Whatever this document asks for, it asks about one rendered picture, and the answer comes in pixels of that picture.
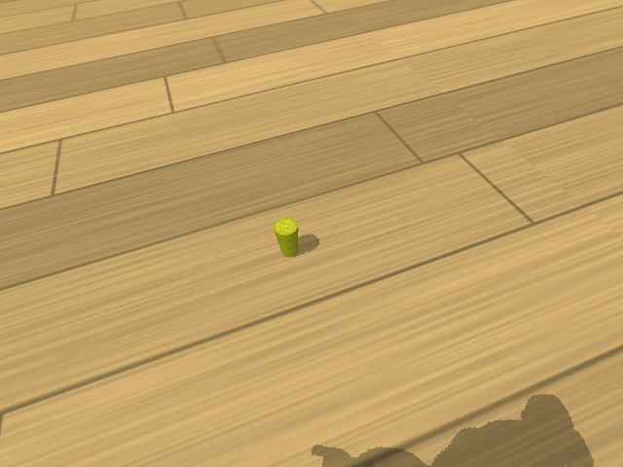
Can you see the cup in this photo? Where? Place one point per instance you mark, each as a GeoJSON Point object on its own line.
{"type": "Point", "coordinates": [286, 231]}

